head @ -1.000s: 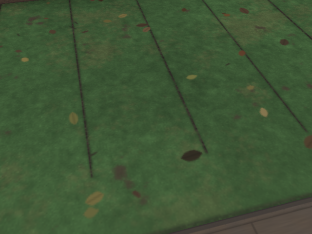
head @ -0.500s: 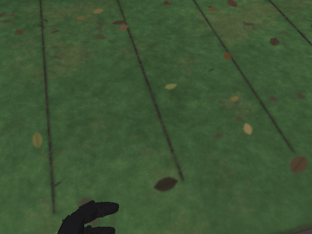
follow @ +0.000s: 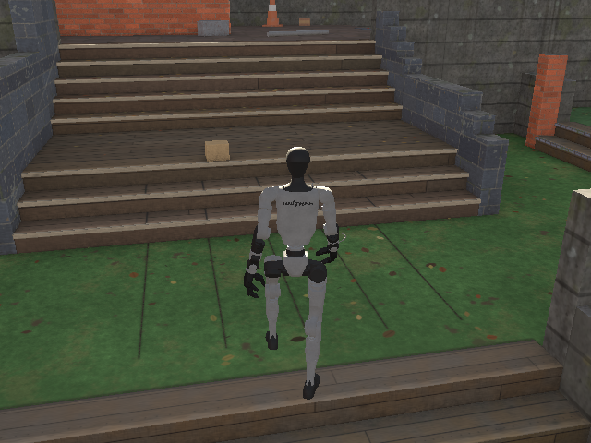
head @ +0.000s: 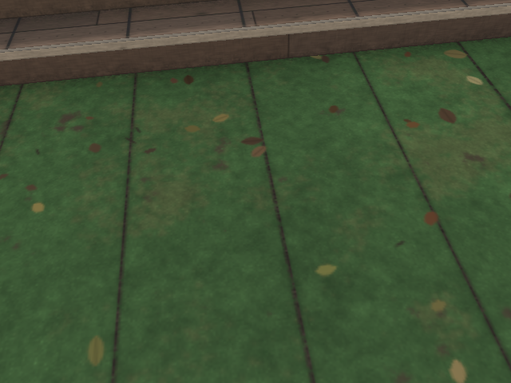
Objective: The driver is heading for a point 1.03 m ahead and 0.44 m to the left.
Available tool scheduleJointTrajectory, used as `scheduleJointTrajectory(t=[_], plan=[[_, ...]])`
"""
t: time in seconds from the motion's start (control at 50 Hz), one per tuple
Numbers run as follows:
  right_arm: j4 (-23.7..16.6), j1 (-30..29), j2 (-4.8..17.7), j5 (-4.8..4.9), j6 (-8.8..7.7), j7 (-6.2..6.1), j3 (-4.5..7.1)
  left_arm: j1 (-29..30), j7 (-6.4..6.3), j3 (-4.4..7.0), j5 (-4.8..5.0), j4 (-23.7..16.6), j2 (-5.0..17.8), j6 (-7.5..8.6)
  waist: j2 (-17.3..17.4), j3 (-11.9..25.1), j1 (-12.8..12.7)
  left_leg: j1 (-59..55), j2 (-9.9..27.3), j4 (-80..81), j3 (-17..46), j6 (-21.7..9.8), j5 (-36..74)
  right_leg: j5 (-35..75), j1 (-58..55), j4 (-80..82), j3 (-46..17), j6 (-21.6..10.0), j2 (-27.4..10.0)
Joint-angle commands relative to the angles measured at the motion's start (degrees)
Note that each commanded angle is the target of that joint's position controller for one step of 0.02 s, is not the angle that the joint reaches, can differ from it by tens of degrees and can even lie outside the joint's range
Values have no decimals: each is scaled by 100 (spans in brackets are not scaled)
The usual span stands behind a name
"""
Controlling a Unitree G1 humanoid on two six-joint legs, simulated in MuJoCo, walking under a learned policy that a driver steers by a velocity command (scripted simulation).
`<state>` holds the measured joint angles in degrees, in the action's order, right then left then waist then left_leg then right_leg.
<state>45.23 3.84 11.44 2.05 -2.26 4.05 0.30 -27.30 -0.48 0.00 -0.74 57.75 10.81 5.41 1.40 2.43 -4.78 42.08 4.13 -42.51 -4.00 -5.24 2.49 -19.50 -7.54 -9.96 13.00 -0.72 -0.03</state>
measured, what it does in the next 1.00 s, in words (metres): walks ahead, turning left: left foot, then right foot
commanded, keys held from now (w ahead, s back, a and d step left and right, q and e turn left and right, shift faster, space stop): w+q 1.00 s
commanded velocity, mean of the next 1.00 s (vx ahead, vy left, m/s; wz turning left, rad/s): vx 0.50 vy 0.00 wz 0.53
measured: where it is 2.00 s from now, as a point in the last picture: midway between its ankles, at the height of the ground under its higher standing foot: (148, 250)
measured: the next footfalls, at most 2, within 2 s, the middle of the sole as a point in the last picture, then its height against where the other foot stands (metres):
left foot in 0.12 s outside the picture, level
right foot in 0.58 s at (306, 361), level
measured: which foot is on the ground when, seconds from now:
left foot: up 0.00-0.10, down 0.12-0.58, up 0.60-1.00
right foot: down 0.00-0.10, up 0.12-0.56, down 0.58-1.00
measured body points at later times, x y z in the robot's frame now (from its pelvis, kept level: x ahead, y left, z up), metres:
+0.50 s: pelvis +0.33 +0.04 +0.00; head +0.36 +0.06 +0.45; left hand +0.51 +0.32 -0.06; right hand +0.45 -0.22 -0.11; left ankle +0.22 +0.11 -0.74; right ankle +0.55 -0.07 -0.70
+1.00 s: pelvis +0.58 +0.11 +0.00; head +0.60 +0.12 +0.45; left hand +0.43 +0.36 -0.12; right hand +0.90 +0.04 -0.07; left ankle +0.62 +0.32 -0.69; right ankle +0.56 -0.04 -0.74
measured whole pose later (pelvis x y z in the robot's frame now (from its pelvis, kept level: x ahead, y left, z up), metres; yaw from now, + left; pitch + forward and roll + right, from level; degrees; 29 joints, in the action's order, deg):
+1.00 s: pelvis +0.58 +0.11 +0.00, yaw +34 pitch +2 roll -2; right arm 34.7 5.8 14.9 1.4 -0.8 2.0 4.1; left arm -19.4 -0.5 4.8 0.2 48.4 16.1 5.0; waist 2.1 -0.7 -5.5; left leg 39.0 5.5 -44.6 1.2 -1.6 -3.3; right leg -17.8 0.8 -17.2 12.4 1.0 -1.6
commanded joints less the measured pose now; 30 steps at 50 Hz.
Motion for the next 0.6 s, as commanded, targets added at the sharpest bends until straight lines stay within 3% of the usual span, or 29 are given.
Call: scheduleJointTrajectory(t=[0.02, 0.06, 0.08, 0.1, 0.12, 0.14, 0.16, 0.18, 0.2, 0.22, 0.24, 0.28, 0.32, 0.36, 0.4, 0.44, 0.5, 0.54, 0.56, 0.58, 0.6], plan=[[-712, -1195, 152, -27, -143, 91, 49, -168, -20, 230, 44, -203, 985, -18, -623, -993, -61, 106, -223, 778, -404, -171, -397, 4398, -152, -93, -162, -652, -1658], [-707, -730, 397, -84, -136, 100, 169, -128, -72, 303, 74, -241, 1222, -78, -1031, -620, 234, -675, -637, 854, -683, -339, -825, 6720, -489, -958, -45, -552, -1656], [-604, -74, 624, -71, -125, 95, 293, -19, -104, 353, 71, -303, 1359, -132, -1168, -271, 594, -1391, -826, 1014, -708, -449, -940, 7347, -494, -1795, -28, -484, -1619], [-381, 820, 974, -73, -97, 42, 488, 154, -109, 383, 85, -393, 1448, -175, -1044, 210, 1066, -2642, -979, 1514, -608, -642, -556, 7248, -118, -2920, 37, -354, -1425], [-186, 1777, 1395, -140, -45, -88, 668, 308, -111, 362, 44, -601, 1393, -110, -749, 781, 1455, -4720, -361, 1236, 443, -869, -465, 5521, 1588, -4394, -170, -221, -1219], [-209, 1987, 1939, -189, -52, -150, 762, -216, 48, 70, -78, -928, 417, 75, 989, 1553, 822, -7084, 1352, 1291, 3572, -2027, -879, -313, 4407, -6743, -489, 142, -12], [-236, 1996, 1512, -214, -95, -198, 664, 319, 104, 148, 161, -1053, 757, 329, 639, 2181, 1017, -6868, 1638, 2373, 4869, -2164, -1271, -946, 4758, -7767, -1762, 90, 204], [-290, 1772, 1184, -208, -133, -234, 577, 995, 127, 224, 327, -1333, 1034, 449, 497, 1377, 1067, -6173, 1302, 2510, 3862, -1702, -835, -417, 5077, -7753, -1978, -99, -178], [-388, 1382, 995, -162, -168, -217, 510, 1301, 84, 206, 292, -1494, 1028, 516, 27, 851, 841, -5222, 1068, 2606, 3160, -1481, -311, -32, 4992, -7334, -1912, -171, -392], [-503, 1102, 839, -154, -201, -199, 453, 1356, 42, 260, 207, -1543, 1082, 492, -297, 456, 618, -4490, 867, 2729, 2685, -1388, 61, 170, 4900, -7045, -1826, -123, -526], [-580, 996, 771, -195, -218, -227, 405, 1248, 46, 297, 165, -1639, 1107, 417, -291, 332, 429, -3949, 720, 2876, 2426, -1372, 245, 313, 4614, -6927, -1853, -72, -637], [-647, 982, 878, -143, -237, -298, 422, 1128, 48, 325, 88, -1775, 985, 291, -244, 87, 225, -3463, 561, 3066, 2218, -1373, 284, 271, 4674, -6446, -1817, 80, -756], [-704, 1063, 1020, -115, -255, -380, 452, 1440, 35, 295, 12, -1975, 870, 214, -182, -171, 208, -2892, 436, 3182, 1938, -1322, 500, 459, 4741, -5624, -1660, 294, -787], [-762, 1117, 1167, -151, -234, -445, 498, 1960, 29, 235, -64, -2125, 738, 204, -94, -319, 341, -2277, 85, 3126, 1504, -1151, 417, 1243, 4345, -4309, -1459, 436, -607], [-714, 1353, 1284, -99, -174, -515, 556, 2500, 16, 172, -57, -2233, 581, 209, 183, -275, 609, -2102, -153, 2914, 1310, -929, 192, 2139, 3805, -3131, -1351, 488, -299], [-653, 1668, 1307, -52, -156, -508, 581, 2812, 44, 212, 82, -2340, 706, 214, 349, -185, 806, -2393, 6, 2762, 1620, -851, -260, 2488, 3645, -2529, -1393, 493, -112], [-678, 1740, 1197, -12, -116, -528, 586, 2857, 104, 379, 115, -2417, 1075, 262, 476, -50, 748, -3174, 329, 2174, 2274, -661, -812, 2185, 3579, -1989, -1716, 284, -130], [-758, 1603, 1183, -62, -65, -518, 613, 2472, 117, 492, 102, -2375, 1186, 306, 586, 56, 474, -3290, 313, 1602, 2472, -485, -632, 1735, 3035, -1790, -1616, 60, -64], [-839, 1547, 1001, -96, -65, -495, 560, 1927, 102, 586, 41, -2283, 1312, 330, 524, 397, 193, -3103, -3, 873, 2305, -294, -306, 1681, 2154, -1717, -1608, -124, -164], [-1020, 1516, 644, -209, -73, -472, 426, 1019, 64, 676, -60, -2237, 1652, 339, -99, 1243, -167, -2347, -391, -796, 1826, -41, -1201, 1528, 626, -1833, -2553, -474, -1170], [-1124, 2491, 319, -54, -141, -459, 322, 546, 96, 771, -106, -2048, 2044, 270, -2248, 1957, 261, -209, -1068, -2777, 1226, 322, -3682, 453, -1263, -1254, -5378, -1469, -2470]])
